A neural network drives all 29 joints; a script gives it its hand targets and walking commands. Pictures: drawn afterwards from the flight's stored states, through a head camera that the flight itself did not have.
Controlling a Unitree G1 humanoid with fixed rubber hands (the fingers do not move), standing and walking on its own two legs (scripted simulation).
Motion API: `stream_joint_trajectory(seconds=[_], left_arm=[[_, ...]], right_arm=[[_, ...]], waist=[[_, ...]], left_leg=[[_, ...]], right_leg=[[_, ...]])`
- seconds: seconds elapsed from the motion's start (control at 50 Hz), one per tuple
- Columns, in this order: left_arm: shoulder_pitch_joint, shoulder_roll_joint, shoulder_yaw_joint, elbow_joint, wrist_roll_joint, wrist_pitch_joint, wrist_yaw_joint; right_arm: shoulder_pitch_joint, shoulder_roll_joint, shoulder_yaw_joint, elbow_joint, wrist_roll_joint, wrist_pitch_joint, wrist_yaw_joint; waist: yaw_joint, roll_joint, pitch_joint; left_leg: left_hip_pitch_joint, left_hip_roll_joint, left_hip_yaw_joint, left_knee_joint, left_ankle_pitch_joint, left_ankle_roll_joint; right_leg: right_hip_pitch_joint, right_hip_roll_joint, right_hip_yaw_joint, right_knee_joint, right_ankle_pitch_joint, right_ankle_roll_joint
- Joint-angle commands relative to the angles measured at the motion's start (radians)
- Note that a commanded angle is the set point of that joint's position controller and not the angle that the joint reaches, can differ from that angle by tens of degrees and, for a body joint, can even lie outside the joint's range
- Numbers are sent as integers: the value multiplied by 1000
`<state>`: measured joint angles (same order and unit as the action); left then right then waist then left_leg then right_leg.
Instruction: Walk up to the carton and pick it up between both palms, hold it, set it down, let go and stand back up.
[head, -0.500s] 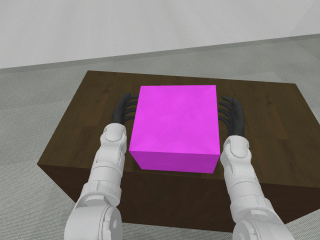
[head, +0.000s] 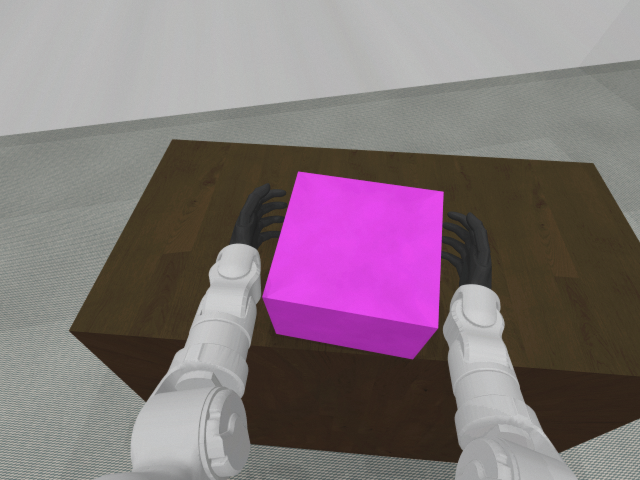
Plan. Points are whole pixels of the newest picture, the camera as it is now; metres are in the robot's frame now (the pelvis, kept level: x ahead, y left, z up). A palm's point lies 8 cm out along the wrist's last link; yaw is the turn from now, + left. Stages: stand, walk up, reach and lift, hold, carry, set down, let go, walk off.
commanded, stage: set down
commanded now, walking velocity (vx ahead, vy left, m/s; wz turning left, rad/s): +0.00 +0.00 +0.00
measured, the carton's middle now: (355, 266) +0.41 -0.05 +0.02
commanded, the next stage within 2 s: none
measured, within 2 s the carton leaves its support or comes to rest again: rests again in 1.76 s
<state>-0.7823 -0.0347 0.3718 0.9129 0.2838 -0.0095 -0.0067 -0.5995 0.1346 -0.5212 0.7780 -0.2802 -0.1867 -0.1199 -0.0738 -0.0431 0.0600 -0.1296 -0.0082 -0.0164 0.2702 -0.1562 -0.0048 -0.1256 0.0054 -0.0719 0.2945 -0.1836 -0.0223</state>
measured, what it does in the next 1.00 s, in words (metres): stands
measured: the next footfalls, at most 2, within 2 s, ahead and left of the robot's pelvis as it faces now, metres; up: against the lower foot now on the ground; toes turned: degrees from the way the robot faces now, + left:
none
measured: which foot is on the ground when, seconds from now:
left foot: down 0.00-1.00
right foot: down 0.00-1.00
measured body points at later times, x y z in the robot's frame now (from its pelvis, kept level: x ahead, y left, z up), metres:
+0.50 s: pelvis +0.01 +0.00 +0.00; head +0.05 +0.02 +0.45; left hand +0.43 +0.11 +0.06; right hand +0.38 -0.19 +0.06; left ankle -0.01 +0.12 -0.75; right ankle -0.02 -0.09 -0.75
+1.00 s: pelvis +0.01 +0.00 +0.00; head +0.06 +0.02 +0.45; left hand +0.43 +0.10 +0.06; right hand +0.38 -0.19 +0.05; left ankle -0.01 +0.12 -0.75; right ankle -0.02 -0.09 -0.75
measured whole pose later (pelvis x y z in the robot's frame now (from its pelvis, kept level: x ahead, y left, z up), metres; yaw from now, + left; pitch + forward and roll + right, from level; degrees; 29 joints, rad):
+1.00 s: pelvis +0.01 +0.00 +0.00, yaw +0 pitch +2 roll +0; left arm -0.75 -0.06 0.40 0.92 0.33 -0.09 -0.01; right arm -0.60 0.14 -0.58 0.82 -0.33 -0.27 -0.11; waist -0.07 -0.04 0.06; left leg -0.17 -0.01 -0.02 0.30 -0.18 0.00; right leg -0.15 0.01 -0.07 0.29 -0.19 -0.02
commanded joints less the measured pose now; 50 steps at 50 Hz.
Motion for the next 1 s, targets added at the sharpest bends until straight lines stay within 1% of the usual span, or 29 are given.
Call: stream_joint_trajectory(seconds=[0.0,0.02,0.04,0.06,0.1,0.12,0.2,0.26,0.28,0.3,0.32,0.34,0.36,0.38,0.4,0.44,0.46,0.5,0.54,0.58,0.62,0.68,0.72,0.74,0.78,0.84,0.86,0.9,0.98], left_arm=[[-488,-453,-147,-20,86,-74,-135],[-473,-449,-146,-22,87,-77,-133],[-483,-465,-156,-24,80,-79,-133],[-466,-474,-164,-31,81,-88,-132],[-448,-469,-163,-33,93,-88,-128],[-441,-483,-173,-38,88,-94,-127],[-423,-490,-186,-42,92,-98,-121],[-428,-494,-194,-54,96,-107,-116],[-421,-490,-196,-49,94,-109,-117],[-433,-489,-193,-55,98,-113,-112],[-423,-490,-184,-47,103,-110,-112],[-435,-486,-179,-30,109,-106,-113],[-410,-487,-175,-31,110,-100,-113],[-406,-476,-157,-12,119,-90,-119],[-422,-489,-184,-34,103,-96,-119],[-426,-465,-152,-8,117,-98,-120],[-422,-468,-154,2,116,-104,-120],[-415,-477,-154,-9,119,-105,-117],[-421,-468,-139,11,125,-108,-122],[-410,-480,-138,1,129,-108,-119],[-407,-474,-118,26,137,-99,-126],[-416,-484,-133,7,137,-110,-127],[-406,-479,-118,19,146,-111,-131],[-405,-473,-109,29,141,-114,-129],[-387,-489,-121,24,146,-110,-128],[-379,-485,-112,6,146,-130,-123],[-380,-471,-105,28,157,-125,-123],[-370,-487,-103,26,160,-126,-128],[-359,-488,-100,33,164,-132,-125]], right_arm=[[-638,460,276,-53,-137,-95,148],[-628,469,283,-50,-138,-100,145],[-628,456,273,-40,-142,-103,145],[-618,472,286,-42,-143,-113,143],[-597,470,283,-11,-148,-124,138],[-600,474,304,-14,-141,-133,141],[-580,467,291,32,-137,-144,140],[-536,459,270,85,-156,-147,138],[-558,461,274,63,-148,-155,137],[-547,455,260,81,-149,-152,136],[-554,456,274,66,-144,-154,139],[-542,449,249,93,-154,-144,139],[-533,439,251,103,-150,-146,144],[-537,438,249,101,-149,-136,144],[-542,432,239,80,-152,-144,142],[-543,442,229,94,-160,-137,143],[-543,444,231,85,-162,-139,143],[-560,438,221,70,-169,-149,145],[-546,439,210,96,-176,-140,150],[-542,441,204,82,-181,-143,151],[-544,437,198,74,-183,-137,152],[-528,442,191,92,-190,-141,153],[-526,450,187,102,-199,-144,152],[-537,450,191,80,-196,-141,152],[-516,445,187,93,-192,-148,153],[-522,452,208,68,-191,-162,155],[-509,446,183,106,-204,-156,151],[-495,452,198,106,-200,-155,154],[-495,460,188,101,-212,-166,150]], waist=[[-32,17,-649],[-29,10,-645],[-48,19,-641],[-38,20,-668],[-46,36,-650],[-36,43,-661],[-47,63,-662],[-70,69,-639],[-60,71,-651],[-67,73,-651],[-45,78,-640],[-63,82,-600],[-61,80,-576],[-43,72,-544],[-69,67,-575],[-51,56,-557],[-57,49,-561],[-52,79,-580],[-53,48,-539],[-53,57,-570],[-56,48,-525],[-61,66,-539],[-60,37,-515],[-46,30,-520],[-62,51,-521],[-42,37,-561],[-54,38,-505],[-44,44,-503],[-58,42,-510]], left_leg=[[-138,-11,89,-4,150,3],[-145,-9,90,0,170,6],[-124,-6,76,6,182,0],[-115,-10,84,23,223,-6],[-116,-8,80,34,253,-9],[-93,-5,79,41,284,-15],[-49,3,76,59,326,-22],[-21,8,72,70,352,-28],[-18,10,74,77,361,-31],[-18,10,73,73,349,-30],[-34,5,79,69,322,-29],[-33,7,71,61,306,-28],[-18,12,71,64,330,-28],[-10,9,78,58,306,-24],[-4,11,73,62,304,-26],[-35,7,81,47,250,-17],[-49,4,85,45,242,-17],[-45,9,78,56,269,-26],[-56,7,81,35,213,-15],[-43,10,84,38,227,-18],[-69,7,84,25,179,-9],[-57,7,86,33,209,-17],[-75,7,85,24,175,-7],[-101,4,90,19,155,-5],[-81,9,80,28,184,-6],[-76,12,81,37,216,-7],[-100,7,82,33,182,-4],[-102,3,88,24,178,-3],[-116,9,80,33,182,0]], right_leg=[[347,-33,12,96,751,111],[356,-33,15,102,788,113],[333,-28,6,97,757,107],[340,-25,11,102,803,107],[327,-28,8,110,836,106],[313,-22,2,110,825,105],[251,-21,-1,97,791,91],[220,-17,-13,92,781,91],[214,-15,-13,92,785,90],[204,-14,-16,88,762,86],[206,-16,-13,86,743,87],[203,-14,-14,77,705,84],[185,-15,-16,75,691,84],[179,-11,-24,62,651,85],[169,-9,-24,67,664,83],[182,-17,-11,58,640,85],[187,-17,-15,57,635,86],[180,-19,-8,69,644,82],[186,-18,-10,55,595,83],[173,-17,-15,55,603,84],[191,-20,-10,51,581,85],[178,-19,-12,57,607,88],[188,-20,-8,52,588,90],[208,-25,-1,60,611,93],[185,-24,-6,64,622,91],[188,-18,-6,69,643,89],[189,-22,-4,65,619,93],[197,-23,-5,69,640,97],[183,-24,-5,76,657,93]])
